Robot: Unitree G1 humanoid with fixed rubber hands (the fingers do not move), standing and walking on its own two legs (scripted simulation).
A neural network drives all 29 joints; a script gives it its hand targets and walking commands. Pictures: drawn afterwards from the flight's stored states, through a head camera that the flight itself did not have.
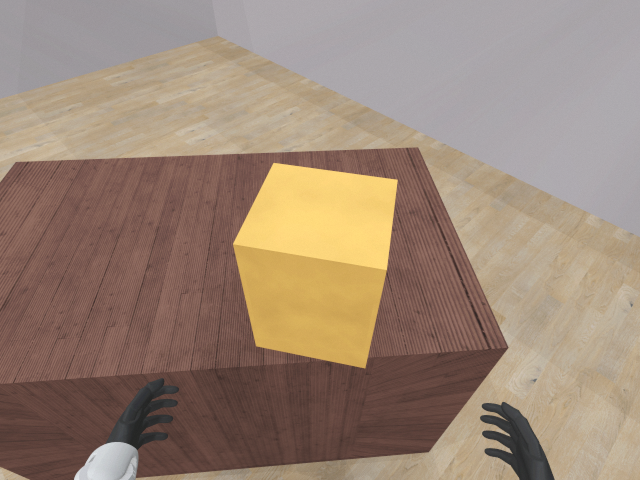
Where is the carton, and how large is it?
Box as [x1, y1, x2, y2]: [233, 163, 397, 367]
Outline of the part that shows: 273,163 233,243 255,343 257,346 365,367 386,271 397,180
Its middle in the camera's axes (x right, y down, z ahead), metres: +0.00 +0.04 +0.61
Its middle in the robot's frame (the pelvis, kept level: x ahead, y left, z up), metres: +0.42 +0.01 +0.00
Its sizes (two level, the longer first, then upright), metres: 0.189 0.174 0.258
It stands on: a pedestal, 0.63 m high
